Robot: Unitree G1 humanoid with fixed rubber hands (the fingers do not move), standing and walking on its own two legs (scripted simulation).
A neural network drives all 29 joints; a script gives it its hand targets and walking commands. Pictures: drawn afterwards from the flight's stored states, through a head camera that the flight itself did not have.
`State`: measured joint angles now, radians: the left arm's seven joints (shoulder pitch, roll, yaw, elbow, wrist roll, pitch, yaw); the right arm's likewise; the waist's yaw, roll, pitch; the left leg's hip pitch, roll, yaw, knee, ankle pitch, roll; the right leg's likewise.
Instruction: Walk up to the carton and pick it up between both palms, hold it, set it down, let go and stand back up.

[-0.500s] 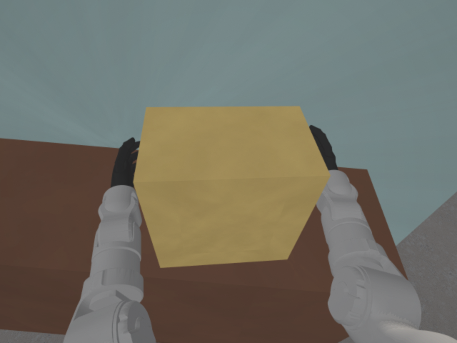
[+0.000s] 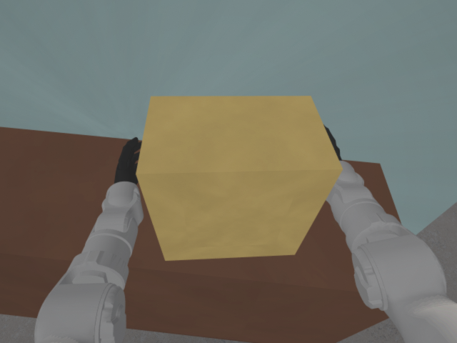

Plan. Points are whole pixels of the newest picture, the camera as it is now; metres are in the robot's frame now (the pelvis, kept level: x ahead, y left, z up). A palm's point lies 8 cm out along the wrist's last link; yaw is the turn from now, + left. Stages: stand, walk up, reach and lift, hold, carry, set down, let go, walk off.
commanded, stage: set down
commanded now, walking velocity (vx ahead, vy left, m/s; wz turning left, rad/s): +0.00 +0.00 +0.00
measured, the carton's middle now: (231, 185) +0.40 +0.06 +0.06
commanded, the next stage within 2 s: none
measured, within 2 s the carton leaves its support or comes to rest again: neither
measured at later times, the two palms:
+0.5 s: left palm (102, 163) +0.38 +0.28 +0.11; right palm (366, 150) +0.48 -0.18 +0.12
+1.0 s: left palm (70, 128) +0.37 +0.30 +0.19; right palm (380, 109) +0.48 -0.16 +0.21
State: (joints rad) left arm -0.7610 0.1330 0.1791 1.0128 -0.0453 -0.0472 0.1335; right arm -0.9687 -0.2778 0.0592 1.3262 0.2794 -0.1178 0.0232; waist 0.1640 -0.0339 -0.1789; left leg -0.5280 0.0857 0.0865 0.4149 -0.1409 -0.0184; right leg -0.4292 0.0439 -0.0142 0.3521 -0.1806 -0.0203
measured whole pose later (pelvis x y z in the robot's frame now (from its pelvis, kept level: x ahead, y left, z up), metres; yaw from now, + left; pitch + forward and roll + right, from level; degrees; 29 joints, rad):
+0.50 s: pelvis -0.02 -0.01 -0.01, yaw +2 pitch +20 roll -1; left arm -0.83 0.37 0.03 0.88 -0.31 0.08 0.05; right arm -1.02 -0.51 0.24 1.14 0.57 -0.02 0.06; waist 0.14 0.00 -0.20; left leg -0.69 0.08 0.03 0.44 -0.10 -0.03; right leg -0.60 0.05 -0.06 0.44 -0.19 -0.04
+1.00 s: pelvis -0.02 -0.02 +0.00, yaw +4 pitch +11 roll -1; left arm -0.94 0.46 0.04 0.67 -0.32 0.50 0.07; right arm -1.13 -0.53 0.12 1.05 0.53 0.30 0.05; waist 0.12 -0.02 -0.12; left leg -0.48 0.07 0.01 0.36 -0.07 -0.04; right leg -0.38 0.04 -0.08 0.35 -0.17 -0.04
